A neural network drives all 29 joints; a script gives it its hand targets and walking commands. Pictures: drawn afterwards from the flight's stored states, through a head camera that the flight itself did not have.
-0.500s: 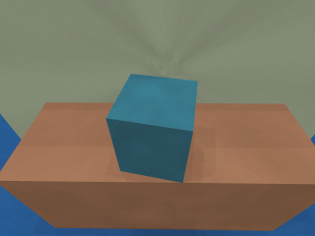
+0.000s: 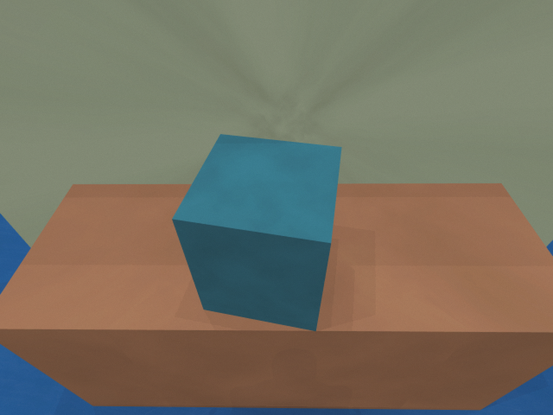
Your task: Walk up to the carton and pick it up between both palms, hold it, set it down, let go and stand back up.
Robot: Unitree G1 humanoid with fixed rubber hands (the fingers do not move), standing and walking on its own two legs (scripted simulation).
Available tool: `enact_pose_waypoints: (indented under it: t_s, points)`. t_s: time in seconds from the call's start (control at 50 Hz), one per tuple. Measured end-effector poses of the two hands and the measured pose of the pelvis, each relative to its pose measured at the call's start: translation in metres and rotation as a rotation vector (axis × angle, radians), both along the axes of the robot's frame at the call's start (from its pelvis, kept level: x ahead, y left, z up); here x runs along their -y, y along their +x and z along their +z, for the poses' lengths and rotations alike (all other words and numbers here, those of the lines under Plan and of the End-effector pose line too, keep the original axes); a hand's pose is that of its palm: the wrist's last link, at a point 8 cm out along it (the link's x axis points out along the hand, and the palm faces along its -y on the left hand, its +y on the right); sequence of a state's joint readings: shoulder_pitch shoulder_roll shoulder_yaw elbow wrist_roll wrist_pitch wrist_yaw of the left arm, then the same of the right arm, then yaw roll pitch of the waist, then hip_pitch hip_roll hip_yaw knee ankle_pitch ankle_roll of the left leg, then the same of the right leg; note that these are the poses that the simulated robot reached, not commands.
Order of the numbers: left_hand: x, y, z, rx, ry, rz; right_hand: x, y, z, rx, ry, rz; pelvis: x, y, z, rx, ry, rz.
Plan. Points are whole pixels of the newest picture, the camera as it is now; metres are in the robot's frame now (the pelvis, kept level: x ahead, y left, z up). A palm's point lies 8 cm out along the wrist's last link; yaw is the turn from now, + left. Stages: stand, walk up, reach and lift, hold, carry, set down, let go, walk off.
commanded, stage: stand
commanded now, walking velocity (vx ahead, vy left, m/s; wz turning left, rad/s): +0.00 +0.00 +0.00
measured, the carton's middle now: (268, 233) +0.46 +0.01 -0.04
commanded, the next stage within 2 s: none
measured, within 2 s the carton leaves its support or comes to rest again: neither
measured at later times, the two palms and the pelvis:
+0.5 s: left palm out of the picture +0.05 +0.22 -0.12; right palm out of the picture +0.05 -0.26 -0.13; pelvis +0.02 -0.02 +0.00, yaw +0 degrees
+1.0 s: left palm out of the picture +0.02 +0.21 -0.12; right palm out of the picture +0.01 -0.26 -0.14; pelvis +0.02 -0.03 +0.01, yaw +0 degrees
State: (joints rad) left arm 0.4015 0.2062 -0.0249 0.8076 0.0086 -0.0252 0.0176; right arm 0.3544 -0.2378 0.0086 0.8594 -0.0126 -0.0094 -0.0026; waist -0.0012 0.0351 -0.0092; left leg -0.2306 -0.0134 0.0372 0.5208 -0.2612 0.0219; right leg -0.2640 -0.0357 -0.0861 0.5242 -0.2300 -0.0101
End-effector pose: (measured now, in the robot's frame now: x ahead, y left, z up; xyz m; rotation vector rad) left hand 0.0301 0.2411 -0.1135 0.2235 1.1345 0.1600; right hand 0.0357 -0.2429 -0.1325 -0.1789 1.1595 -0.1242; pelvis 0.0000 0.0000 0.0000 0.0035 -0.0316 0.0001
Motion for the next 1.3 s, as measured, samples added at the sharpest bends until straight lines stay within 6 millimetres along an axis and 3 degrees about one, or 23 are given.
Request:
enact_pose_waypoints:
  t_s: [0.3,0.52,0.86,1.14,1.3]
  points:
    - [0.011,0.009,-0.002,-0.048,-0.002,0.01,0.012,-0.001,-0.001,-0.067,-0.011,0.002,0.011,0.012,0.002,-0.01,-0.001,0.007]
    - [0.019,0.02,-0.004,-0.027,-0.008,0.024,0.019,0.013,0.003,-0.043,-0.016,-0.004,0.021,0.02,0.004,0.001,0.003,0.005]
    - [0.031,-0.009,-0.007,-0.119,-0.01,0.052,0.028,-0.008,-0.002,-0.125,-0.015,-0.015,0.03,0.017,0.006,0.0,-0.003,0.004]
    - [0.026,-0.001,-0.008,-0.164,-0.018,0.046,0.011,-0.036,-0.003,-0.232,0.0,-0.039,0.021,0.026,0.007,-0.028,-0.009,-0.003]
    - [0.022,0.016,-0.012,-0.141,-0.03,0.052,0.005,-0.021,-0.002,-0.215,-0.011,-0.04,0.015,0.038,0.007,-0.023,-0.009,-0.001]
